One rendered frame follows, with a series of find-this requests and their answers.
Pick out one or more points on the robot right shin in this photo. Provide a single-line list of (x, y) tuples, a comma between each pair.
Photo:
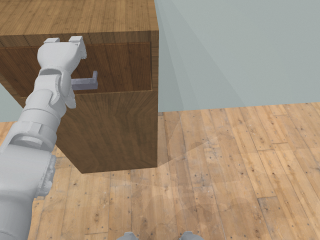
[(187, 233)]

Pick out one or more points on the robot left forearm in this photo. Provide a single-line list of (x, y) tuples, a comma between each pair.
[(39, 120)]

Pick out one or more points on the robot left hand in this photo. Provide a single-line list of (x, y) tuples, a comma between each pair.
[(66, 55)]

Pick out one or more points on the handle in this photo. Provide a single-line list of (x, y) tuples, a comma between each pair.
[(85, 83)]

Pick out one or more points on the drawer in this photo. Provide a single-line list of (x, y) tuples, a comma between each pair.
[(121, 67)]

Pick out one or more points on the robot left shin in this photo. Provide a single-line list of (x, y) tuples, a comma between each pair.
[(129, 234)]

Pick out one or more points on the robot shin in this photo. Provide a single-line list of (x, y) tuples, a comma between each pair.
[(187, 233), (129, 234)]

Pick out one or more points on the cabinet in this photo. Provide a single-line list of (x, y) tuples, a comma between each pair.
[(107, 131)]

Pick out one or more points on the robot left upper arm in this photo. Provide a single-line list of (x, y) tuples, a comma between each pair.
[(25, 174)]

